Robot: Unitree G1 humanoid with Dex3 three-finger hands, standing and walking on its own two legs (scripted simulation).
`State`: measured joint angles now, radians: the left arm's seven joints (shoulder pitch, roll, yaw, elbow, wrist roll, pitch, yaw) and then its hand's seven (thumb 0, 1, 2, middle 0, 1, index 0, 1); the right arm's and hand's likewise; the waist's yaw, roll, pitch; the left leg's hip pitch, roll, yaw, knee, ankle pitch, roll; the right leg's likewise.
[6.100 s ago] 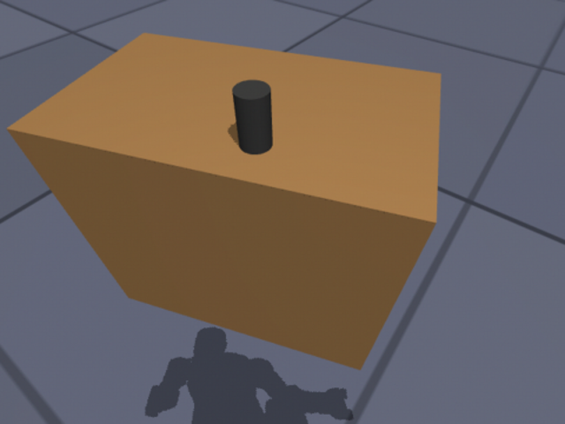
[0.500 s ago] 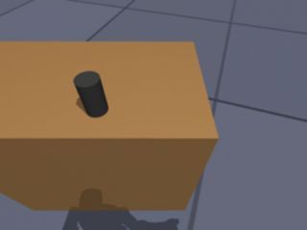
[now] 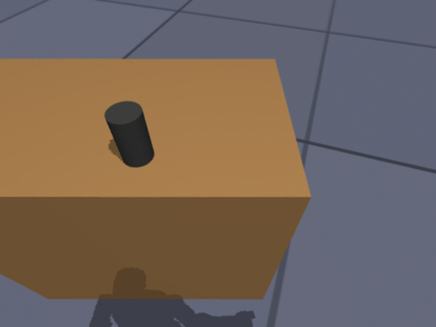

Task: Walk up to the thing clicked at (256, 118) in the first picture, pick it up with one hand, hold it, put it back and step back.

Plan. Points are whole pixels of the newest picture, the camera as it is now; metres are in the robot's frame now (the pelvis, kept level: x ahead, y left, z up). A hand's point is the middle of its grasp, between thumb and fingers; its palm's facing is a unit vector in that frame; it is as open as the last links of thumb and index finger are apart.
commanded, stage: stand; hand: left
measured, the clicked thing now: (131, 135) +0.48 +0.21 +0.08
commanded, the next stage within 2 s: rise first in 0.12 s
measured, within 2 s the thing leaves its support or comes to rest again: neither
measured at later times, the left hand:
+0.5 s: hand (107, 311) +0.18 +0.24 -0.12, palm faces +0.18 -0.93 -0.32, open 11.8 cm
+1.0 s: hand (79, 276) +0.20 +0.25 +0.03, palm faces +0.27 -0.89 -0.37, open 17.4 cm
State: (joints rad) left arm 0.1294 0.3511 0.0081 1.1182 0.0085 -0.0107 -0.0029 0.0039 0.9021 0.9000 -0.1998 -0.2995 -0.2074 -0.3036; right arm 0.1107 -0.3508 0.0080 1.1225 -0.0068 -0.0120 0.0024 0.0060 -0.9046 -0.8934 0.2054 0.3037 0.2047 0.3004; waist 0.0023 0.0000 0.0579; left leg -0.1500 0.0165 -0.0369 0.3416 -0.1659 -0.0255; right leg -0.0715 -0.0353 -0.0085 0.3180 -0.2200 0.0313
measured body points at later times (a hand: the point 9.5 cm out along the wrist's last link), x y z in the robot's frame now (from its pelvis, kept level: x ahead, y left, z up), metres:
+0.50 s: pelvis -0.01 +0.00 -0.01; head +0.03 +0.00 +0.44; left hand +0.17 +0.29 -0.09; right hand +0.15 -0.29 -0.11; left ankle +0.01 +0.14 -0.75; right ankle -0.03 -0.14 -0.75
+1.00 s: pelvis +0.01 +0.00 -0.01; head +0.01 -0.02 +0.44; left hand +0.18 +0.29 +0.05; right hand +0.16 -0.26 -0.10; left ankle +0.01 +0.14 -0.75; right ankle -0.03 -0.14 -0.75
